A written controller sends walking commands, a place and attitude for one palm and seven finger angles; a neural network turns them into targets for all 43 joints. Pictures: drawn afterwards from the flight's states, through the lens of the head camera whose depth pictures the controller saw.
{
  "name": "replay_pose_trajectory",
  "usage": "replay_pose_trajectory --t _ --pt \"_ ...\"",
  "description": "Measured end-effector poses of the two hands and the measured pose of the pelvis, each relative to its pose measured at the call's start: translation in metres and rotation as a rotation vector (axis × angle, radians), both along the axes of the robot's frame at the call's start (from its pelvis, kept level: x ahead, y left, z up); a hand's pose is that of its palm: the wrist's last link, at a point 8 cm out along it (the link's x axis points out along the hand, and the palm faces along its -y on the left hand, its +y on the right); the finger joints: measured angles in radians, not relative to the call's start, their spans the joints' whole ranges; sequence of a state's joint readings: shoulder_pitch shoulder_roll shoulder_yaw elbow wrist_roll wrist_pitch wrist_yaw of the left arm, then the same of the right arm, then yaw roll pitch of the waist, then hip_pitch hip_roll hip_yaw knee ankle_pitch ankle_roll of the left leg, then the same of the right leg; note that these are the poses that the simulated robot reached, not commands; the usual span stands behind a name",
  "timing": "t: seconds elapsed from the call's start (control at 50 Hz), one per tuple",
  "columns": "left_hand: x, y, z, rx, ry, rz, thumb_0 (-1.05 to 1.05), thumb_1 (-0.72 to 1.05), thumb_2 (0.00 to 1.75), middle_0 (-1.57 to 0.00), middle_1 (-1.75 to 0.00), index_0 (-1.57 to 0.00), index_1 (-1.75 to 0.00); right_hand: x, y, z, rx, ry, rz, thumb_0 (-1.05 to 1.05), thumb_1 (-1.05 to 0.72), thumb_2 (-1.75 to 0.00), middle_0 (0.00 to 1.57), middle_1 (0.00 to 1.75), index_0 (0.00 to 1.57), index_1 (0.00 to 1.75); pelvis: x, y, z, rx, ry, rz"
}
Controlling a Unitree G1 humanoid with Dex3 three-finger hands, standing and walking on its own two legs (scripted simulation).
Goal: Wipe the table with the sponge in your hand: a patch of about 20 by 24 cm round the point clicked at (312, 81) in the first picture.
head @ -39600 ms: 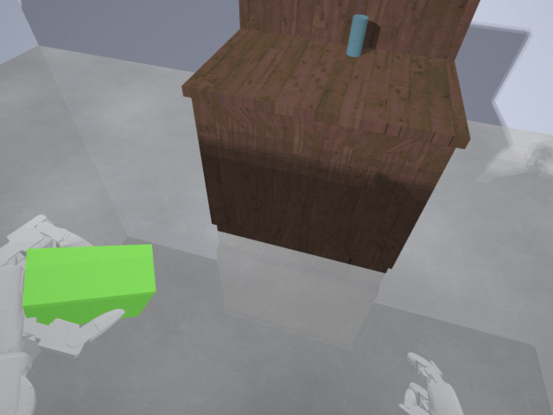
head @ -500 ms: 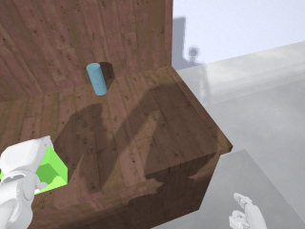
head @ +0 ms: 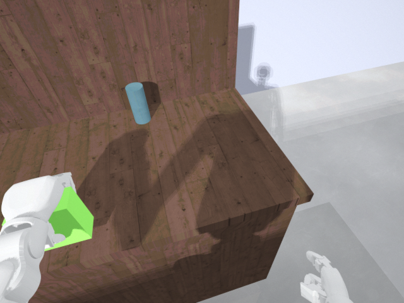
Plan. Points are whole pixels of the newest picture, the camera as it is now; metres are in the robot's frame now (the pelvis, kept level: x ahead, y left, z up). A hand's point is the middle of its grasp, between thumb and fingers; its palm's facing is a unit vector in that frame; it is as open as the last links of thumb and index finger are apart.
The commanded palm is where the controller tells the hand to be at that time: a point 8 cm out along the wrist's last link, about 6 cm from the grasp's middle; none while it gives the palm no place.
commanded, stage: lift the sponge slowly off the table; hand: left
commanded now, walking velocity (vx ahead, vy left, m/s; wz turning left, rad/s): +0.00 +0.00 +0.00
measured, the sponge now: (58, 225) +0.22 +0.34 +0.04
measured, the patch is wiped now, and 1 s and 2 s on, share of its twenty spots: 1.00 1.00 1.00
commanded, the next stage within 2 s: bring the sponge back beside the body in 1.36 s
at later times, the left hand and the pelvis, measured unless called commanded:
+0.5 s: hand (42, 200) +0.23 +0.34 +0.11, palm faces +0.01 -0.05 -1.00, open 9.7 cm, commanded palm +0.21 +0.33 +0.18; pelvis -0.01 +0.00 +0.00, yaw +0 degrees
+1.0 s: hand (34, 185) +0.24 +0.34 +0.14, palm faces +0.03 -0.03 -1.00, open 9.7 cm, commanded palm +0.21 +0.34 +0.21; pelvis -0.01 +0.00 +0.00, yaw +0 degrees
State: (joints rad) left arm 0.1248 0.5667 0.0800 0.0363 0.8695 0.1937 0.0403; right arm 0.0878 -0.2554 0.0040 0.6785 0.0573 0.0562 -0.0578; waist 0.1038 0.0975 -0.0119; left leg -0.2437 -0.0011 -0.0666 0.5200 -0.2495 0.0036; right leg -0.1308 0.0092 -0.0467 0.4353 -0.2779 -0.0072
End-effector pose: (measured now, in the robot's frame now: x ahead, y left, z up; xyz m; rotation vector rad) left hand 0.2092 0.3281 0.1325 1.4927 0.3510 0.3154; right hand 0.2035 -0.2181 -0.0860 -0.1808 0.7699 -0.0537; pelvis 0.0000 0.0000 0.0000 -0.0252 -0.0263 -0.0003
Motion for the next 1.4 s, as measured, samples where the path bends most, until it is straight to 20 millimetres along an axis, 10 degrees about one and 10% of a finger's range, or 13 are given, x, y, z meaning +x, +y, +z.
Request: replay_pose_trajectory --t 1.4 --pt "0.032 0.016 0.078 0.024 -0.045 0.017 0.0 -0.49 1.06 -0.77 -1.37 -0.78 -1.38 0.005 0.016 0.009 0.002 -0.031 0.054 0.01 -0.91 -0.89 0.2 0.3 0.2 0.29 -0.012 0.002 0.004 0.003 -0.018 0.008"
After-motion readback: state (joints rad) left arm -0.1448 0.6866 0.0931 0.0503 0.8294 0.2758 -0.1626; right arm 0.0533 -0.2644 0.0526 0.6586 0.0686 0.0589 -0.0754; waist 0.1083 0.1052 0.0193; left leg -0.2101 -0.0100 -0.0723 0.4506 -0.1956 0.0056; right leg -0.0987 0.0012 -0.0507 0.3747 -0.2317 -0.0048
